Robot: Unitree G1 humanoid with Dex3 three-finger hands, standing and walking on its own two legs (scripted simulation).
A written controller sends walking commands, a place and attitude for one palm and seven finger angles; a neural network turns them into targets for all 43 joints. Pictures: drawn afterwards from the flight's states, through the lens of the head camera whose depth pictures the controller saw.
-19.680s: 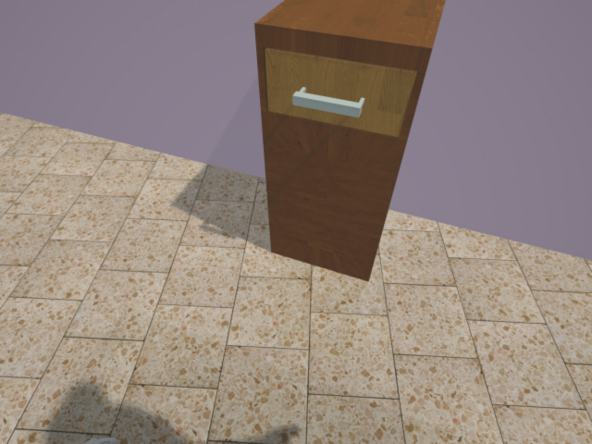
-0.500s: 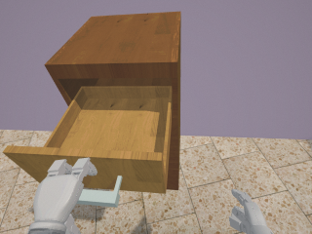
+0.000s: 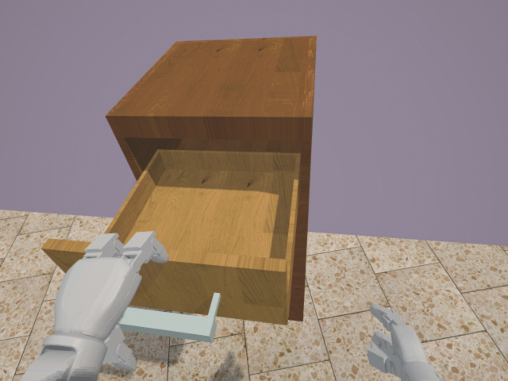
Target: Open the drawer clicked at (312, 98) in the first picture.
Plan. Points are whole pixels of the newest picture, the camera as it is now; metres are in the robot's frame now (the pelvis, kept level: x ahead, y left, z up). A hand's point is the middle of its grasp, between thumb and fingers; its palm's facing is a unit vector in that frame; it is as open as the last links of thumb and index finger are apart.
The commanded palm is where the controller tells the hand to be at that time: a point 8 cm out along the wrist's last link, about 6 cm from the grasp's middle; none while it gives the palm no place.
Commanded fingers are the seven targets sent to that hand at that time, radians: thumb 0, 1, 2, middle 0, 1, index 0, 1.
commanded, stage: lift the hand off the handle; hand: left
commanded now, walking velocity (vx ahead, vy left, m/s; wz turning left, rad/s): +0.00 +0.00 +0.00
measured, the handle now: (163, 308) +0.21 +0.20 +0.01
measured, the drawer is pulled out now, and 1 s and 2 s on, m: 0.30 0.30 0.30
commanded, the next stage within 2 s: draw the hand back to the body in 0.36 s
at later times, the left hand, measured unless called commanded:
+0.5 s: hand (117, 282) +0.18 +0.20 +0.15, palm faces +0.14 -0.13 -0.98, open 13.8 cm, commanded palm +0.14 +0.20 +0.22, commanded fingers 0.00 -0.50 0.30 -0.30 -1.20 -0.30 -1.20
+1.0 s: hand (94, 287) +0.17 +0.23 +0.15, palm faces +0.10 -0.07 -0.99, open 13.8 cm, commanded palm +0.14 +0.23 +0.21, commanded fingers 0.00 -0.50 0.30 -0.30 -1.20 -0.30 -1.20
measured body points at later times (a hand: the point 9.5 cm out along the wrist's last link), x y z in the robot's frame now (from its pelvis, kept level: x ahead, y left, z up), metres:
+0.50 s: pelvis -0.01 -0.01 +0.00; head -0.03 -0.06 +0.45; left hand +0.16 +0.21 +0.21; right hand +0.24 -0.19 -0.07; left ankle -0.02 +0.11 -0.74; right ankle +0.01 -0.11 -0.74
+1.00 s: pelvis +0.00 -0.01 +0.00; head -0.01 -0.06 +0.45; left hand +0.16 +0.23 +0.20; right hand +0.22 -0.21 -0.09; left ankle -0.02 +0.11 -0.74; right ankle +0.01 -0.11 -0.74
